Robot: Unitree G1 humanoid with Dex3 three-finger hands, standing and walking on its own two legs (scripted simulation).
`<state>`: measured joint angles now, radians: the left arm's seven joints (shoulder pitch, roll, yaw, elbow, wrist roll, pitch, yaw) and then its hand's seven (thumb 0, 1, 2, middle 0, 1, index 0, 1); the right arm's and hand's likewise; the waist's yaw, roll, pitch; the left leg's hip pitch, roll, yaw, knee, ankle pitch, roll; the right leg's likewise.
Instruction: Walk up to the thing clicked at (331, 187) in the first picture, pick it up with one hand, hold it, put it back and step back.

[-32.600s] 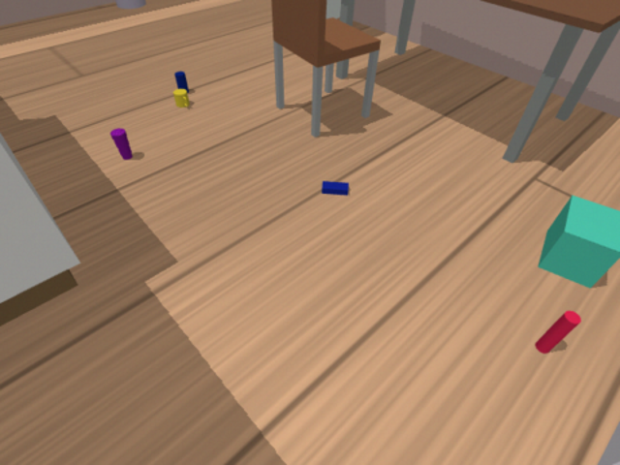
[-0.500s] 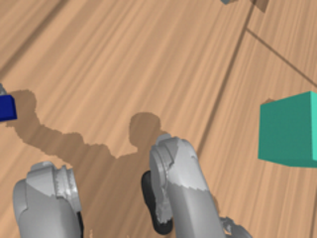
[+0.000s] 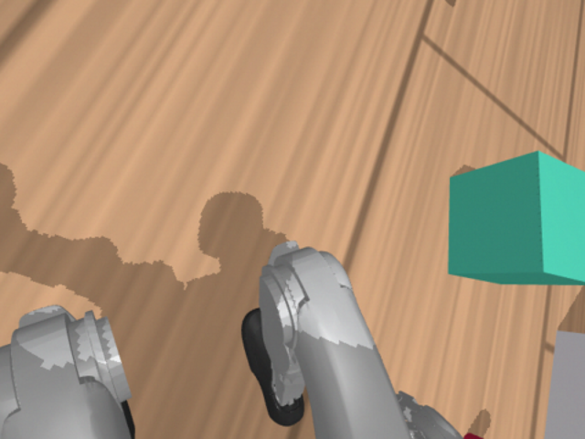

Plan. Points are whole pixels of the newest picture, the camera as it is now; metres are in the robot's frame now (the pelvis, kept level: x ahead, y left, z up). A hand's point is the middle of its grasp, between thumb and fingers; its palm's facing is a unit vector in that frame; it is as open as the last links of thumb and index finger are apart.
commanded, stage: rest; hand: left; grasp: from above
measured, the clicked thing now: out of the picture +0.44 +0.33 -0.28
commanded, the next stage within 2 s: open in 0.34 s
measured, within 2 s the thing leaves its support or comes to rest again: rests again in 0.02 s
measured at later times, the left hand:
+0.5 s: hand out of the picture +0.43 +0.32 -0.25, palm faces -0.48 -0.15 -0.87, open 8.4 cm
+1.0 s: hand out of the picture +0.44 +0.32 -0.25, palm faces -0.46 -0.14 -0.88, open 11.3 cm
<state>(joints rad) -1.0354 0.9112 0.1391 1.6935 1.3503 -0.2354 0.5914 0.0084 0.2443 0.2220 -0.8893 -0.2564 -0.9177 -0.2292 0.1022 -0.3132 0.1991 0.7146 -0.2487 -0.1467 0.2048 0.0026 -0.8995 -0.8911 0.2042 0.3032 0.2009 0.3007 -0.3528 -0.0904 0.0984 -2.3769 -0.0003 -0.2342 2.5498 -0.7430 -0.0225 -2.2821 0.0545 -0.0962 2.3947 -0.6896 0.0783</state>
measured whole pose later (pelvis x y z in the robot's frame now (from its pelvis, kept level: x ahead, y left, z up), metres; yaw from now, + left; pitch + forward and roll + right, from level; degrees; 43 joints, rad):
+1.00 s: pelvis -0.01 +0.01 +0.00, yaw -2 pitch +28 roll -15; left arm -1.07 1.01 0.12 1.78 1.33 -0.23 0.62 0.00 -0.05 0.60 -0.48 -0.61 -0.48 -0.60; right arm 0.09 -0.35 0.28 0.68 -0.27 -0.22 0.25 0.00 -0.90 -0.89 0.20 0.30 0.20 0.30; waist -0.39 -0.12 0.14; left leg -2.37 0.01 -0.27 2.58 -0.73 0.00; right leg -2.25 0.07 -0.13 2.38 -0.66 0.08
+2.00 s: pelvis -0.01 +0.00 +0.04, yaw +3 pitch +34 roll -11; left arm -0.95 0.77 0.02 1.33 1.13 -0.07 0.26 0.00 -0.46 0.97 -0.11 -0.98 -0.11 -0.97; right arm 0.13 -0.32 0.08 0.67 -0.12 -0.07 0.25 0.00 -0.91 -0.90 0.20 0.30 0.20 0.30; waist -0.22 0.05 -0.06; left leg -2.30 0.01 -0.17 2.40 -0.70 0.00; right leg -2.21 0.03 -0.06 2.27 -0.67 0.07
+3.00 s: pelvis -0.01 +0.00 +0.14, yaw +7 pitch +35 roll -7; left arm -0.43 0.52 0.04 0.62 0.64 0.04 0.02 0.01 0.65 0.86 -0.21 -0.35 -0.21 -0.35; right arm 0.15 -0.30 -0.02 0.61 -0.01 0.03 0.08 0.01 -0.90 -0.90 0.20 0.30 0.20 0.30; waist -0.08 0.06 -0.19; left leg -1.99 0.01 -0.10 2.05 -0.67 0.00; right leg -1.93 0.00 -0.02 1.97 -0.65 0.06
